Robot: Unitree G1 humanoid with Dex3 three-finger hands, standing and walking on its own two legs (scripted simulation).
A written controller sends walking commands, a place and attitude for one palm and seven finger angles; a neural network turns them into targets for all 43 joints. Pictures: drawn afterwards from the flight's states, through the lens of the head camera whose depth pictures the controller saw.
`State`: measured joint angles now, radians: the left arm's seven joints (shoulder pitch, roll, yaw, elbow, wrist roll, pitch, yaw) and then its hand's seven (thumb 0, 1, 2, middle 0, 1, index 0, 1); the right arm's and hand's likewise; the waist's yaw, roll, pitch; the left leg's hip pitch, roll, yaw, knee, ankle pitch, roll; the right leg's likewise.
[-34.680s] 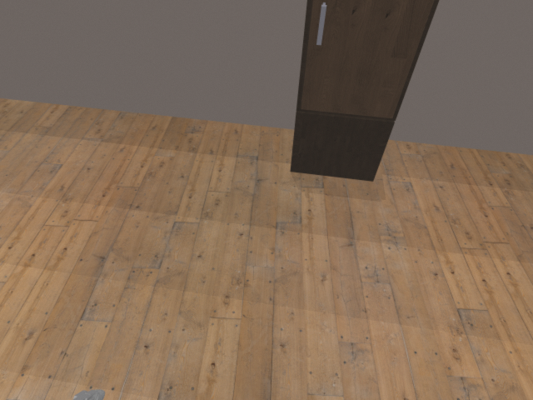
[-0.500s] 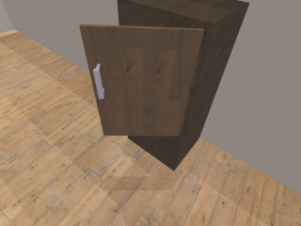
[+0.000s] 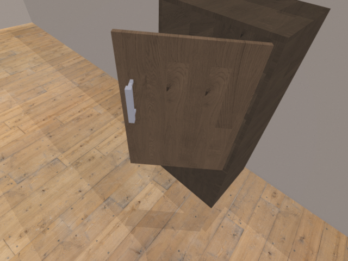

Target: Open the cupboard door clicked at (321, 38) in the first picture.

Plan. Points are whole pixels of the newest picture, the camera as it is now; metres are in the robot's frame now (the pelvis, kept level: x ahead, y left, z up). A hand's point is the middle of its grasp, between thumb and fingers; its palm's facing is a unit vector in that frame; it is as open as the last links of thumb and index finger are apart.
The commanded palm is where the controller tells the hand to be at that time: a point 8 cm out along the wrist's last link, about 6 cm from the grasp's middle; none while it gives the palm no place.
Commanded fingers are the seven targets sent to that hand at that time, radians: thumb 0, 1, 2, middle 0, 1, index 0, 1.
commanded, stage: come to a stop and stand still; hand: left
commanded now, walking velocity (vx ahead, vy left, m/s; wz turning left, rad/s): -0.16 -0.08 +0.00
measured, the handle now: (131, 101) +0.56 +0.18 +0.04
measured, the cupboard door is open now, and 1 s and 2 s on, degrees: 40 40 40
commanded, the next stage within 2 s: look again from close up in 0.90 s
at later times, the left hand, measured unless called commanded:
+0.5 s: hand out of the picture +0.10 +0.19 -0.17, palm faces -0.01 -0.97 -0.24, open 7.4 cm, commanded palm none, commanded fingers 0.00 0.90 0.90 -0.20 -0.30 -0.20 -0.30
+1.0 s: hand out of the picture -0.03 +0.16 -0.17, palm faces +0.01 -0.99 -0.16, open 7.4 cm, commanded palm none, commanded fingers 0.00 0.90 0.90 -0.20 -0.30 -0.20 -0.30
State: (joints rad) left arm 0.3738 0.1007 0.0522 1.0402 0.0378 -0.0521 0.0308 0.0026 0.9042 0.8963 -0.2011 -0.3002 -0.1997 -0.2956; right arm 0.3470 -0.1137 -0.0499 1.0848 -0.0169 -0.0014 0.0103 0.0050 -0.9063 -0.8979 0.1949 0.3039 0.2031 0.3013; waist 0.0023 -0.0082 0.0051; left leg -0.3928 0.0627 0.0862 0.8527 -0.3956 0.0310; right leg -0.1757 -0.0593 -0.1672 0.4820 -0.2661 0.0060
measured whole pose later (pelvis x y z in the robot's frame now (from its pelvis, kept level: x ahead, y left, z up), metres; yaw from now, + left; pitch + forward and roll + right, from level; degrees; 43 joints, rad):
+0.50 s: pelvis +0.02 +0.00 +0.00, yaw -2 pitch -2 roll +0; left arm 0.21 0.19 0.06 0.95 0.03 0.02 0.03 0.00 0.91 0.90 -0.20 -0.30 -0.20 -0.30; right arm 0.23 -0.16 -0.06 1.04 -0.01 0.03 -0.03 0.00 -0.91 -0.90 0.20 0.30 0.21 0.30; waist -0.02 0.01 0.09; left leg -0.30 0.06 0.13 0.60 -0.28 0.01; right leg -0.24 -0.04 -0.06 0.53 -0.25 0.01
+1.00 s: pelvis -0.01 +0.00 +0.01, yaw -3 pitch -2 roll +0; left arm 0.35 0.14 0.02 1.11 0.03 0.01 0.03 0.00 0.91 0.90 -0.20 -0.30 -0.20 -0.30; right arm 0.28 -0.12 -0.02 1.12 -0.01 0.01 -0.02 0.01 -0.92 -0.90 0.20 0.30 0.20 0.30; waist 0.01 -0.02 0.04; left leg -0.18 0.00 0.07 0.42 -0.20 0.02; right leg -0.23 -0.04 -0.05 0.40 -0.14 0.01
